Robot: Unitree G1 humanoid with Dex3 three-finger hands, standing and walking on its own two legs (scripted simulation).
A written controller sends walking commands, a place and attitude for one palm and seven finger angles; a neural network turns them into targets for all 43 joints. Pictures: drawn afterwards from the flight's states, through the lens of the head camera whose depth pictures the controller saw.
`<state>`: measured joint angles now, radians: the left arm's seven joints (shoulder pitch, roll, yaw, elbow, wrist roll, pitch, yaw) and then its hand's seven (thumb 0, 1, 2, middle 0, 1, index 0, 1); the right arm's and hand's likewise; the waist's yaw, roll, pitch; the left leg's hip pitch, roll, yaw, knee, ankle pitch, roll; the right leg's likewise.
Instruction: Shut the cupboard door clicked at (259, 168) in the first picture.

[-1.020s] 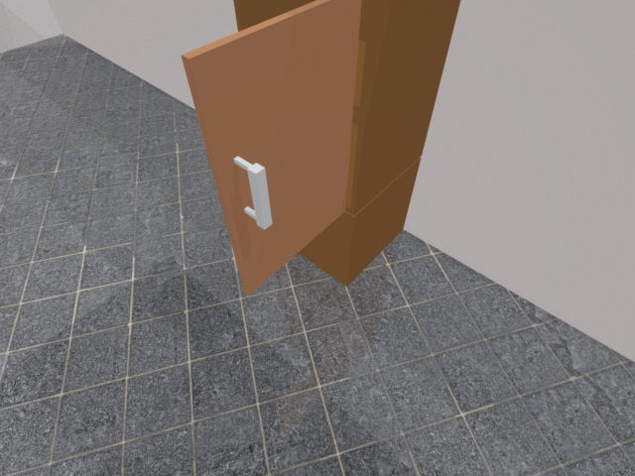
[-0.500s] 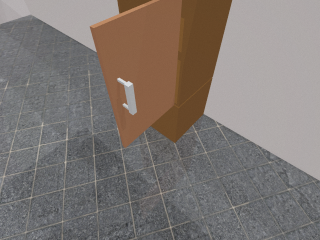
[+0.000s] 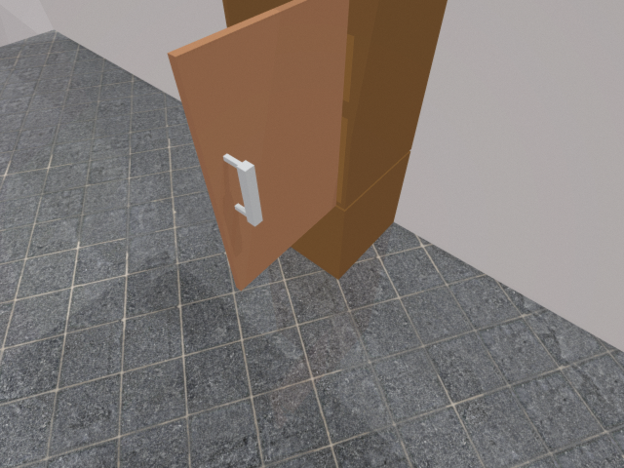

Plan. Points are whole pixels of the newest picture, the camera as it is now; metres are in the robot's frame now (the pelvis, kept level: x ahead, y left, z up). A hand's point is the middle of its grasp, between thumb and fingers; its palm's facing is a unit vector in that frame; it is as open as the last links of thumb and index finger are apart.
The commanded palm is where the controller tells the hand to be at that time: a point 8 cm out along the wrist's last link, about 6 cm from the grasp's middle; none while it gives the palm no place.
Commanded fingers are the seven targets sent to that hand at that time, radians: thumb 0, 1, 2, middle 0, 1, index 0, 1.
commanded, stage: walk around to get in front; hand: left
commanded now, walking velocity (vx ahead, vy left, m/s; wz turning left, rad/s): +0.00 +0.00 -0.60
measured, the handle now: (242, 190) +0.58 +0.17 -0.02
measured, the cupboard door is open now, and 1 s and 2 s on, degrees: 91 91 91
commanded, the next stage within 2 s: none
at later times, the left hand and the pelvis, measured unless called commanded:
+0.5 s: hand out of the picture +0.08 +0.17 -0.17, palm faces -0.18 -0.92 -0.34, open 7.4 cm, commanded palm none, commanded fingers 0.00 0.90 0.90 -0.20 -0.30 -0.20 -0.30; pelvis -0.04 -0.04 -0.02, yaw -15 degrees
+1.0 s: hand out of the picture +0.12 +0.13 -0.19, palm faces -0.42 -0.88 -0.21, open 7.4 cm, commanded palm none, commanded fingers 0.00 0.90 0.90 -0.20 -0.30 -0.20 -0.30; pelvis -0.01 -0.02 -0.01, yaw -31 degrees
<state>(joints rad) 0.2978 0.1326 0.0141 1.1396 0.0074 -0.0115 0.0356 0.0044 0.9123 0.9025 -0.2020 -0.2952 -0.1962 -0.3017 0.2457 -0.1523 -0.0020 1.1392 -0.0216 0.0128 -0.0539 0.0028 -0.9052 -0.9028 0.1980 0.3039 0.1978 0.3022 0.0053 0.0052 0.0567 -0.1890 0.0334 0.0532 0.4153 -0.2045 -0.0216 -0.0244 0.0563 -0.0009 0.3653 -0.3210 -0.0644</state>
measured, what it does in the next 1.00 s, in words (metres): steps on the spot, turning right: left foot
